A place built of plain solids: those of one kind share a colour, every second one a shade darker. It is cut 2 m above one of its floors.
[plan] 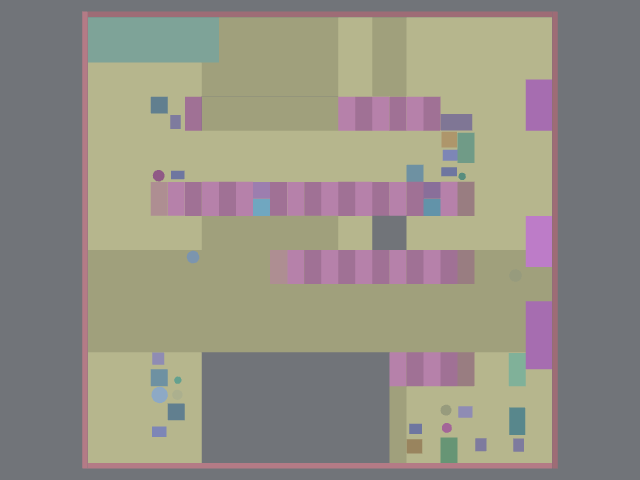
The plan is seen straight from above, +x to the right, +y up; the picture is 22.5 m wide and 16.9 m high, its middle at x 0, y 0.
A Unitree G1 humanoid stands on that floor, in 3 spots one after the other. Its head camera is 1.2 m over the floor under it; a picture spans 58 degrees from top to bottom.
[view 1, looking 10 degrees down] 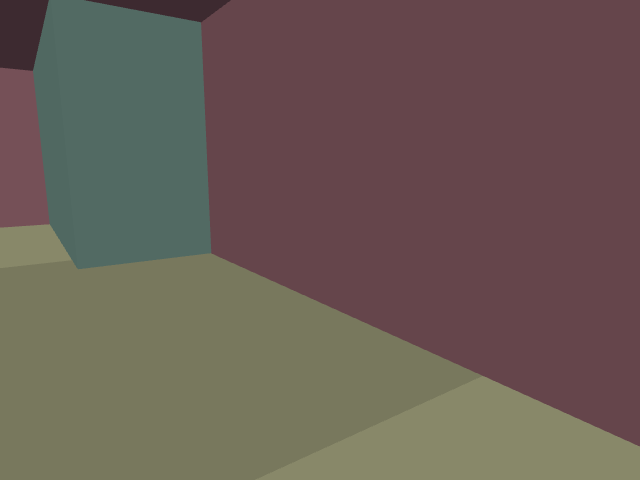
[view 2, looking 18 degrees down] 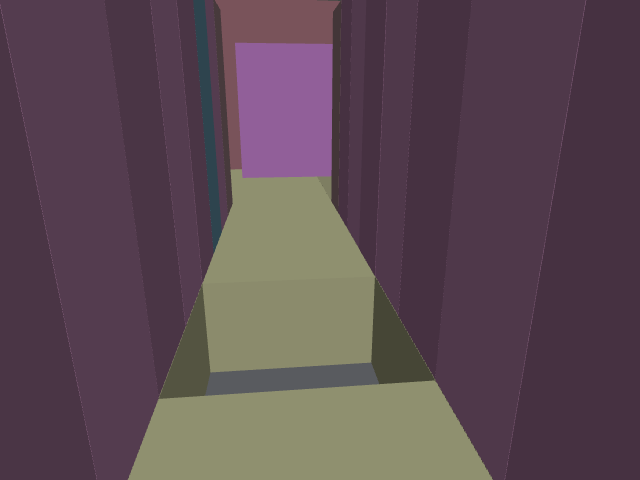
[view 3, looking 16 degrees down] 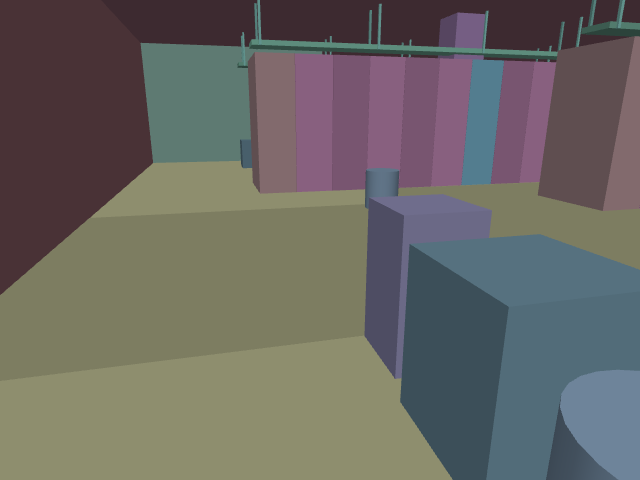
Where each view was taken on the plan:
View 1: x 2.00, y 5.75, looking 145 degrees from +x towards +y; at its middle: wall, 3.71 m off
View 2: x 0.25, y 0.33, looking -6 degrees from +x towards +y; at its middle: floor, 3.88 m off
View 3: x -6.69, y -6.04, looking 76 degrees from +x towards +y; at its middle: floor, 4.35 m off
